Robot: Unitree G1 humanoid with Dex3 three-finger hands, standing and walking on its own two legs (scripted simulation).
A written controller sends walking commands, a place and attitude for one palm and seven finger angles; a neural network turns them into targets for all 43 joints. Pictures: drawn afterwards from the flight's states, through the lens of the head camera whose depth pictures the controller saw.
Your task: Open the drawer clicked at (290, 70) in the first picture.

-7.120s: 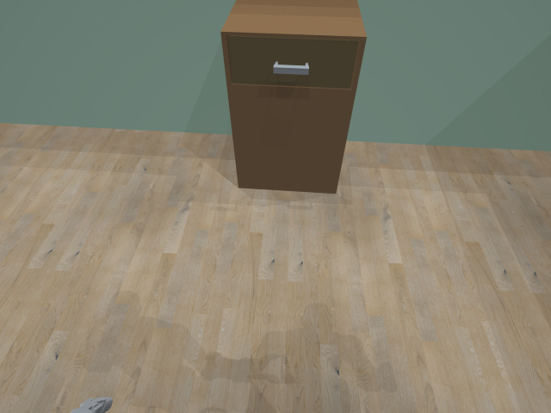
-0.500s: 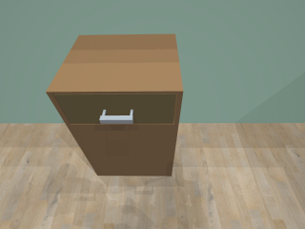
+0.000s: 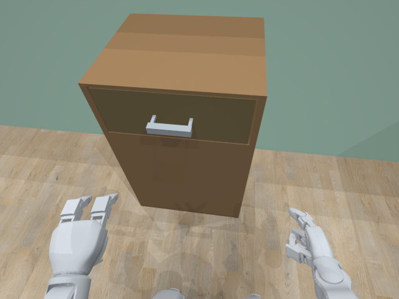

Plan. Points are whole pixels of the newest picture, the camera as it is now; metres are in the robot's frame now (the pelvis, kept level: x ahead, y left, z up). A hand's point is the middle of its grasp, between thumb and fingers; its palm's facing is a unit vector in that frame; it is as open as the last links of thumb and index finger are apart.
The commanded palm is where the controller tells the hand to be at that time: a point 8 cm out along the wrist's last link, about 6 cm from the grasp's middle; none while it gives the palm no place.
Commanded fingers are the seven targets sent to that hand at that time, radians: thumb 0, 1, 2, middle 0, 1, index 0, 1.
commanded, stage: raise the hand with hooked fingers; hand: left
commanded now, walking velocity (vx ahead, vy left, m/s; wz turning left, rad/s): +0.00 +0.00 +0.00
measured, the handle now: (170, 124) +0.56 +0.19 -0.03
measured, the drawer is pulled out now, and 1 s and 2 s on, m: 0.00 0.00 0.00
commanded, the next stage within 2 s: move the hooked fingers above the handle in 1.32 s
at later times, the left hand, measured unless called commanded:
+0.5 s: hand (93, 188) +0.28 +0.26 +0.07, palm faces +0.08 -0.09 -0.99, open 12.4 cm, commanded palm +0.25 +0.25 +0.13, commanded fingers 0.00 -0.38 0.35 -0.29 -1.12 -0.29 -1.12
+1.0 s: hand (89, 142) +0.33 +0.26 +0.14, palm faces +0.04 -0.07 -1.00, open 13.8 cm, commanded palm +0.30 +0.26 +0.19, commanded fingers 0.00 -0.50 0.30 -0.30 -1.20 -0.30 -1.20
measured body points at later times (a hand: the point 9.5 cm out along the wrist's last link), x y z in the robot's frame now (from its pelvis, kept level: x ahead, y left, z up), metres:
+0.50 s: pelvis +0.02 +0.02 +0.04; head +0.05 +0.00 +0.49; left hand +0.27 +0.26 +0.12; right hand +0.19 -0.23 -0.07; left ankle -0.01 +0.14 -0.68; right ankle +0.03 -0.10 -0.68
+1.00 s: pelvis +0.02 +0.02 +0.06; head +0.04 -0.01 +0.51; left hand +0.33 +0.26 +0.19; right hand +0.22 -0.19 -0.06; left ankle -0.01 +0.14 -0.68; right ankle +0.03 -0.10 -0.68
